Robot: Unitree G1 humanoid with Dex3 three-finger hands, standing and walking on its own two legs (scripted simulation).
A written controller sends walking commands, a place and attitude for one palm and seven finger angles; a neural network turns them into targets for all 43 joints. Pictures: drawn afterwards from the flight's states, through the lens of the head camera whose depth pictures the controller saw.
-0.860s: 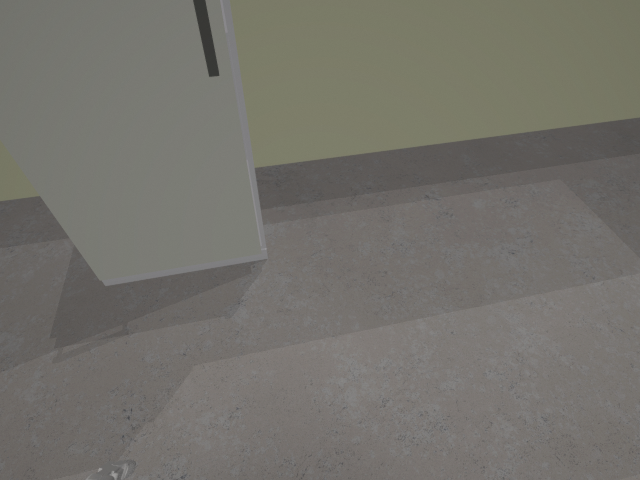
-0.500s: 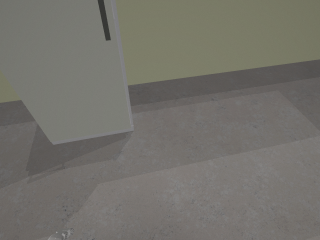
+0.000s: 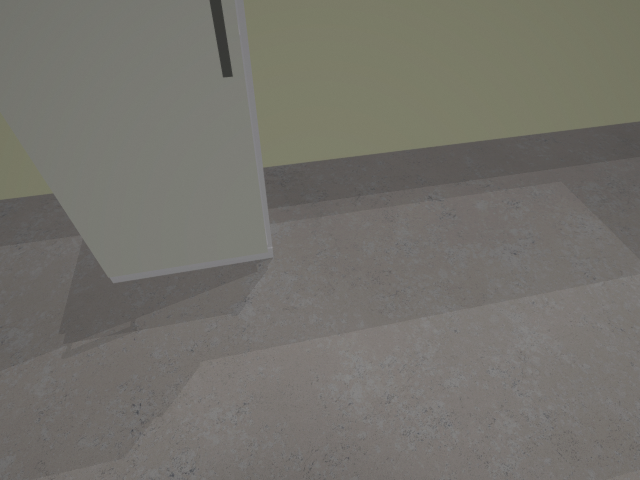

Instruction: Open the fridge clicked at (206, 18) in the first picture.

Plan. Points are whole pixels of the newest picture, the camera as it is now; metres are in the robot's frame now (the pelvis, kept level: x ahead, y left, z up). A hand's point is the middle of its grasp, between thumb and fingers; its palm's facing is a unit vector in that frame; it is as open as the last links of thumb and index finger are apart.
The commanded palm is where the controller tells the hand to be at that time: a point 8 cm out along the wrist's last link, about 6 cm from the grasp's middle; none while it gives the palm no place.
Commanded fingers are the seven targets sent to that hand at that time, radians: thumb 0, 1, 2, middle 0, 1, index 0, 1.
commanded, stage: look at it before walking up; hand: right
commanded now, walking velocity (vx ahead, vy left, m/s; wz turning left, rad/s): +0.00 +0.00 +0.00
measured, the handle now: out of the picture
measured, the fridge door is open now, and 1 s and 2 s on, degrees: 0 0 0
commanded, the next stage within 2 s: walk to a spot facing it in 0.58 s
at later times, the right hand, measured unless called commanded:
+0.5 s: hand out of the picture +0.07 -0.24 -0.16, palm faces -0.03 +0.94 -0.33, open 7.4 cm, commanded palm none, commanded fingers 0.00 -0.90 -0.90 0.20 0.30 0.20 0.30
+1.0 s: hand out of the picture +0.07 -0.21 -0.18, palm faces -0.12 +0.95 -0.27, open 7.4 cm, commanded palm none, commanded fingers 0.00 -0.90 -0.90 0.20 0.30 0.20 0.30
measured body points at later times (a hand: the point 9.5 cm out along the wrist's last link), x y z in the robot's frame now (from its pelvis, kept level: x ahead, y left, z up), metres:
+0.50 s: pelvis +0.00 +0.00 +0.00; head +0.00 +0.00 +0.45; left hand +0.08 +0.30 -0.13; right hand +0.07 -0.29 -0.13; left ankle +0.01 +0.12 -0.74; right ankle +0.00 -0.12 -0.74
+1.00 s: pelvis -0.01 +0.01 -0.02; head +0.02 +0.01 +0.43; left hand +0.05 +0.28 -0.16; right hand +0.08 -0.25 -0.16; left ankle +0.00 +0.11 -0.74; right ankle +0.00 -0.12 -0.74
